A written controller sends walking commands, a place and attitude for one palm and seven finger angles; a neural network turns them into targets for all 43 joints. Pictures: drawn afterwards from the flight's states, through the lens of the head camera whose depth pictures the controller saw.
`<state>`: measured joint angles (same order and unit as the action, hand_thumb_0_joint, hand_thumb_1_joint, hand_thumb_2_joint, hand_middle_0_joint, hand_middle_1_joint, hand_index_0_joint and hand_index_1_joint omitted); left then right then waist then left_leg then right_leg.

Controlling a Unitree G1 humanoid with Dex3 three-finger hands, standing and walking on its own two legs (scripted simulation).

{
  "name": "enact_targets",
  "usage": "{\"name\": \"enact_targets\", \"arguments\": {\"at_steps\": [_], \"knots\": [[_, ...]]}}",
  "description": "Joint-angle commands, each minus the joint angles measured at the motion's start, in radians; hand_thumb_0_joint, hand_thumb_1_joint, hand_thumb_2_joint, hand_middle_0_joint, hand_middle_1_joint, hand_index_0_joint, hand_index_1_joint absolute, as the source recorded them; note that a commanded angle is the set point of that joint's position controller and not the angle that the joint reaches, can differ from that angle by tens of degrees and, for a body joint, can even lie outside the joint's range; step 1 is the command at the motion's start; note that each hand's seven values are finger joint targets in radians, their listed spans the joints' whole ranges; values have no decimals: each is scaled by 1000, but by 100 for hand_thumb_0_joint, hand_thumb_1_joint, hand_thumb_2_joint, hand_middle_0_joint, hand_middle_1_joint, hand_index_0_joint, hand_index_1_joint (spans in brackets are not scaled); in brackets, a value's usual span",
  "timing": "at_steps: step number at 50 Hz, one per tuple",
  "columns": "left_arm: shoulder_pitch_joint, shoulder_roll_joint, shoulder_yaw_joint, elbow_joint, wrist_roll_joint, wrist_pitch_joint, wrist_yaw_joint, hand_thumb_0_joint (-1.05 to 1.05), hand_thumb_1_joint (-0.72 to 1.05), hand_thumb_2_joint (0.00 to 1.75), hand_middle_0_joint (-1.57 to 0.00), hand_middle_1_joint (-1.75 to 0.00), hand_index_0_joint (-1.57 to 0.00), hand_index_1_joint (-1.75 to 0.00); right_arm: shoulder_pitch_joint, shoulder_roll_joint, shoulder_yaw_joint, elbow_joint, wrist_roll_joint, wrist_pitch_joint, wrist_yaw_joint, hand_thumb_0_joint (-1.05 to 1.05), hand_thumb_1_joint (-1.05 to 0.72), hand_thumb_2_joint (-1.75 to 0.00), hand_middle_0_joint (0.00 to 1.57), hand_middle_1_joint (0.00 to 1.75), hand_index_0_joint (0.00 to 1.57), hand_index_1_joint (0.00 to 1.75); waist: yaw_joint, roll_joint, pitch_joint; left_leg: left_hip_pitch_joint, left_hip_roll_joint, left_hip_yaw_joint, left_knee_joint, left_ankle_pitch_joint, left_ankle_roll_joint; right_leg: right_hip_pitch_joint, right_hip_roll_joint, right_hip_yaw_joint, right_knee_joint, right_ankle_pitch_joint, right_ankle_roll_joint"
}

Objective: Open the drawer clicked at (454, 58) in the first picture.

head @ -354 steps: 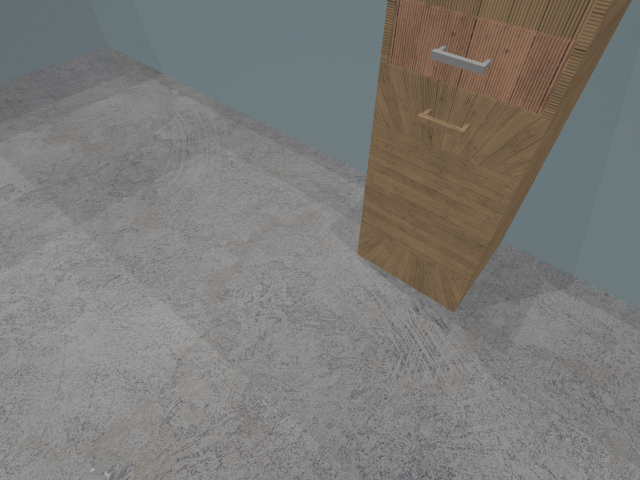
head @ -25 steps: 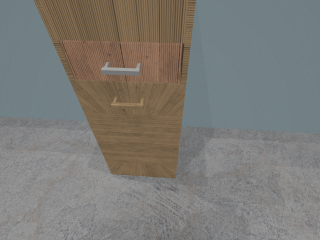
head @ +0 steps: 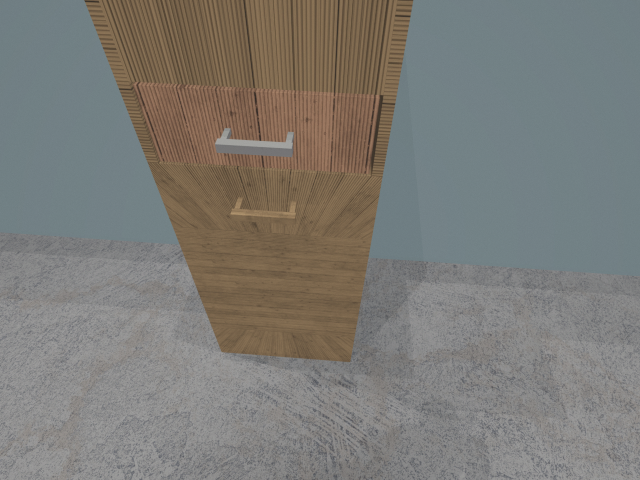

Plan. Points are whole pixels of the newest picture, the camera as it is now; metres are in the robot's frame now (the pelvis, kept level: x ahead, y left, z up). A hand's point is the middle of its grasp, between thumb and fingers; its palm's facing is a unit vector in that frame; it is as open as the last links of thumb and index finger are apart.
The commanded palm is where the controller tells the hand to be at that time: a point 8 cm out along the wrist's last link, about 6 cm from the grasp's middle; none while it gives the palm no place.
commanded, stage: shuffle to correct the standing spot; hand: left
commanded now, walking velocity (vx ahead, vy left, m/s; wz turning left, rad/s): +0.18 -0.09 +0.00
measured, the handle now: (256, 141) +0.59 +0.15 +0.10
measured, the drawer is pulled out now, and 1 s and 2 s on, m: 0.00 0.00 0.00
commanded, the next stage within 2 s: come to a stop and stand still in 0.28 s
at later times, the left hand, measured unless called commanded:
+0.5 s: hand out of the picture +0.01 +0.15 -0.19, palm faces +0.05 -0.99 -0.13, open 7.4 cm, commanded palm none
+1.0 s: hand (226, 473) +0.17 +0.15 -0.17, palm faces +0.06 -0.97 -0.24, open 7.3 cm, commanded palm none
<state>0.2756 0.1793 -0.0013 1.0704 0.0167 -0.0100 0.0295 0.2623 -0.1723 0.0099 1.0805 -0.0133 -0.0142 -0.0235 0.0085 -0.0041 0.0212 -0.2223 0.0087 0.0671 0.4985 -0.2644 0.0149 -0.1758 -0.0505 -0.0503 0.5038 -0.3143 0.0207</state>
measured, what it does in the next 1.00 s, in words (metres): steps on the spot: right foot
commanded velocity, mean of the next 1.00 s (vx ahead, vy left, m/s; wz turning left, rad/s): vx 0.00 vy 0.01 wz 0.00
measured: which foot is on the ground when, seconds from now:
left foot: down 0.00-0.74, up 0.76-1.00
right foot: down 0.00-0.40, up 0.42-0.70, down 0.72-1.00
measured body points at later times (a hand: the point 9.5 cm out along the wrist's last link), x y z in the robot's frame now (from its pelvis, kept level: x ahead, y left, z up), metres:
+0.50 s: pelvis +0.08 +0.00 -0.01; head +0.10 +0.02 +0.44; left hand +0.01 +0.21 -0.17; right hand +0.10 -0.23 -0.15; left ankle +0.04 +0.08 -0.74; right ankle -0.01 -0.12 -0.67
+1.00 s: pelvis +0.09 -0.04 -0.01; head +0.12 -0.05 +0.44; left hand +0.16 +0.20 -0.15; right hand +0.16 -0.28 -0.16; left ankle +0.05 +0.09 -0.70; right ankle +0.15 -0.15 -0.74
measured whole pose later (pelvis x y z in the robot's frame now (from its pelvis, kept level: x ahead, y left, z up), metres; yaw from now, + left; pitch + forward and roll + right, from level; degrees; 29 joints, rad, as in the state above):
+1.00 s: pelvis +0.09 -0.04 -0.01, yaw +1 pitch +1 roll +2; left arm 0.16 0.17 0.04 0.94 0.04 0.00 0.03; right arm 0.17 -0.19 -0.06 0.99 -0.01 0.04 -0.01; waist 0.02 -0.02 0.07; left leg -0.38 0.00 0.05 0.89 -0.48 -0.03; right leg -0.39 -0.08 -0.10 0.57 -0.20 -0.03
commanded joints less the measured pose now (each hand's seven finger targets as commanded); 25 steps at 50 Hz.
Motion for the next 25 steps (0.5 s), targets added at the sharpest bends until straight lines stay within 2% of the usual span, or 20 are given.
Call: {"name": "enact_targets", "arguments": {"at_steps": [1, 4, 6, 8, 9, 11, 12, 13, 14, 15, 16, 17, 18, 19, 20, 21, 22, 23, 24, 25], "knots": [[74, 93, 20, -25, 6, -5, -1, 0, 90, 90, -20, -30, -20, -30, 54, -104, -21, -22, -7, -12, 2, 0, -90, -90, 20, 30, 20, 30, -5, 10, 23, -10, 107, -109, -116, -18, 37, -43, -31, 32, -59, -40, -52], [87, 83, 23, -28, 11, -1, -12, 0, 90, 90, -20, -30, -20, -30, 50, -122, -34, -33, -13, -6, 6, 0, -90, -90, 20, 30, 20, 30, -6, 62, 96, -69, 130, -154, -164, -219, 56, -107, -9, 19, -26, -141, -62], [102, 79, 28, -27, 15, -6, -18, 0, 90, 90, -20, -30, -20, -30, 59, -122, -40, -36, -12, -8, 6, 0, -90, -90, 20, 30, 20, 30, -4, 73, 100, -81, 144, -171, -162, -231, 71, -108, -1, 11, -3, -136, -68], [129, 76, 32, -21, 13, -13, -21, 0, 90, 90, -20, -30, -20, -30, 54, -118, -44, -44, -12, -13, 5, 0, -90, -90, 20, 30, 20, 30, 7, 48, 90, -91, 138, -150, -106, -170, 73, -92, -12, 33, -13, -109, -77], [144, 80, 34, -14, 13, -16, -20, 0, 90, 90, -20, -30, -20, -30, 51, -109, -43, -47, -11, -16, 5, 0, -90, -90, 20, 30, 20, 30, 9, 13, 92, -110, 120, -121, -59, -131, 67, -75, -26, 60, -34, -97, -85], [189, 105, 44, 8, 11, -24, -15, 0, 90, 90, -20, -30, -20, -30, 35, -68, -36, -58, -9, -23, 6, 0, -90, -90, 20, 30, 20, 30, 19, -116, 74, -190, 48, -15, 98, -56, 38, 24, -90, 157, -99, -17, -119], [222, 123, 54, 20, 10, -28, -11, 0, 90, 90, -20, -30, -20, -30, 20, -48, -31, -69, -9, -28, 8, 0, -90, -90, 20, 30, 20, 30, 29, -186, 68, -251, 16, 39, 196, -78, 23, 75, -148, 227, -134, 65, -149], [261, 132, 59, 34, 8, -33, -7, 0, 90, 90, -20, -30, -20, -30, -20, -37, -31, -83, -10, -29, 10, 0, -90, -90, 20, 30, 20, 30, 47, -220, 78, -310, 11, 55, 274, -173, 16, 109, -209, 289, -165, 184, -187], [281, 127, 59, 40, 13, -37, -4, 0, 90, 90, -20, -30, -20, -30, -57, -32, -31, -94, -9, -32, 11, 0, -90, -90, 20, 30, 20, 30, 57, -205, 93, -362, 22, 44, 325, -245, 17, 138, -239, 308, -168, 299, -224], [284, 120, 58, 44, 18, -39, 0, 0, 90, 90, -20, -30, -20, -30, -74, -25, -33, -102, -6, -35, 13, 0, -90, -90, 20, 30, 20, 30, 55, -179, 95, -371, 30, 38, 323, -273, 21, 150, -247, 294, -152, 380, -242], [270, 114, 58, 44, 20, -39, 3, 0, 90, 90, -20, -30, -20, -30, -60, -15, -33, -95, -3, -38, 15, 0, -90, -90, 20, 30, 20, 30, 37, -145, 86, -325, 35, 44, 272, -254, 24, 141, -239, 252, -123, 407, -238], [229, 112, 54, 34, 17, -36, 3, 0, 90, 90, -20, -30, -20, -30, -17, -7, -30, -78, -2, -40, 15, 0, -90, -90, 20, 30, 20, 30, 5, -139, 72, -216, 31, 52, 164, -191, 26, 78, -204, 193, -84, 394, -212], [178, 104, 52, 23, 10, -34, 2, 0, 90, 90, -20, -30, -20, -30, 78, -10, -31, -42, -4, -43, 12, 0, -90, -90, 20, 30, 20, 30, -51, -106, 44, -20, 17, 69, 14, -66, 31, -35, -146, 115, 0, 359, -166], [155, 66, 45, 11, 3, -31, -4, 0, 90, 90, -20, -30, -20, -30, 207, -73, -44, 9, -13, -49, 4, 0, -90, -90, 20, 30, 20, 30, -95, 69, 2, 192, 120, -104, -73, 101, 80, -198, -41, 24, 226, 268, -105], [132, 21, 35, -22, -1, -35, -7, 0, 90, 90, -20, -30, -20, -30, 323, -166, -63, 39, -22, -49, -6, 0, -90, -90, 20, 30, 20, 30, -114, 322, -38, 312, 374, -414, -170, 353, 193, -390, 58, -71, 481, -172, -50], [60, 57, 41, -51, 9, -31, 2, 0, 90, 90, -20, -30, -20, -30, 359, -171, -53, 51, -18, -42, -18, 0, -90, -90, 20, 30, 20, 30, -126, 303, -13, 299, 443, -466, -170, 571, 256, -457, 43, 9, 641, -306, -62], [15, 50, 43, -53, 7, -26, 3, 0, 90, 90, -20, -30, -20, -30, 305, -133, -46, 38, -16, -39, -26, 0, -90, -90, 20, 30, 20, 30, -104, 182, 58, 226, 438, -404, -148, 701, 270, -484, 1, 49, 695, -250, -60], [17, 25, 42, -45, 7, -23, 0, 0, 90, 90, -20, -30, -20, -30, 227, -102, -35, 17, -17, -40, -28, 0, -90, -90, 20, 30, 20, 30, -64, 110, 91, 159, 399, -313, -135, 796, 245, -461, -30, 58, 667, -216, -46], [48, -1, 38, -29, 4, -15, -2, 0, 90, 90, -20, -30, -20, -30, 164, -88, -28, -4, -15, -45, -31, 0, -90, -90, 20, 30, 20, 30, -30, 87, 78, 120, 353, -212, -135, 859, 207, -400, -40, 52, 600, -178, -31], [71, -21, 35, -18, 2, -5, -2, 0, 90, 90, -20, -30, -20, -30, 126, -86, -25, -16, -13, -47, -33, 0, -90, -90, 20, 30, 20, 30, -10, 118, 67, 83, 306, -133, -134, 914, 174, -330, -37, 37, 524, -136, -20]]}}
